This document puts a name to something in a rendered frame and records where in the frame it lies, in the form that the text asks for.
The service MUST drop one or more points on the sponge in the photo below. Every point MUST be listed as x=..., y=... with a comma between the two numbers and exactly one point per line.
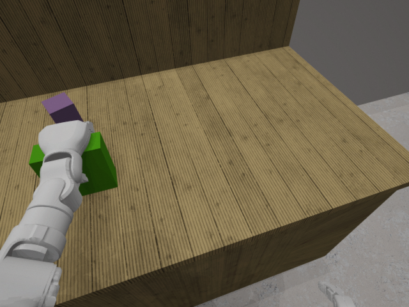
x=96, y=164

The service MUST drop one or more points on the table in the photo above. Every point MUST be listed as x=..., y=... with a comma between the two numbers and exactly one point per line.
x=236, y=160

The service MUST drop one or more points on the robot right hand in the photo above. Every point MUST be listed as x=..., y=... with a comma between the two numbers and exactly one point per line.
x=335, y=295

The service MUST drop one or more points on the robot left hand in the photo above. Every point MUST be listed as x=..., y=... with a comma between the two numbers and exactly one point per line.
x=74, y=135

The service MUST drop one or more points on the robot left upper arm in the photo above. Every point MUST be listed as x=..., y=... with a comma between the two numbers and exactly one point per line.
x=28, y=283

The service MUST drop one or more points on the left robot forearm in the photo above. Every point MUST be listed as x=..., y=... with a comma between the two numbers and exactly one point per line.
x=41, y=233

